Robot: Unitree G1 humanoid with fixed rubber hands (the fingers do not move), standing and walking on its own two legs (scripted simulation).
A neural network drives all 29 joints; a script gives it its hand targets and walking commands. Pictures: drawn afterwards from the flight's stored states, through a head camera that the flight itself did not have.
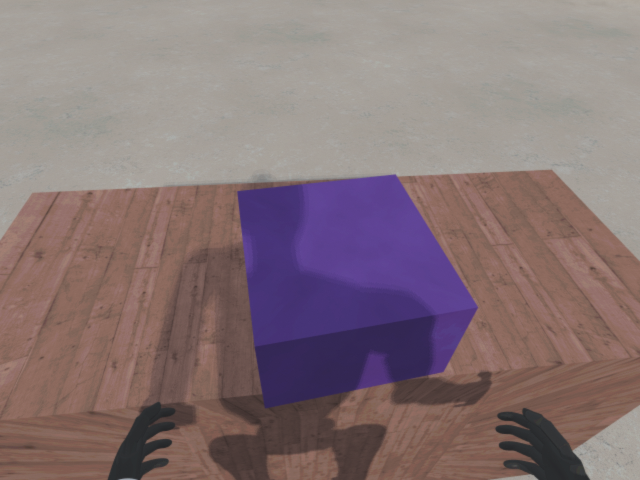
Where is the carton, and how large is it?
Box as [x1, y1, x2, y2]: [237, 174, 477, 407]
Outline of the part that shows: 395,174 237,191 254,346 265,407 443,371 477,306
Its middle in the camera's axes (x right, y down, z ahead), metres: +0.03 +0.06 +0.61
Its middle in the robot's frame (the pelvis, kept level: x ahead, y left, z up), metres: +0.41 -0.02 +0.01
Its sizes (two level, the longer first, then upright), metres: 0.287 0.273 0.167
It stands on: a pedestal, 0.70 m high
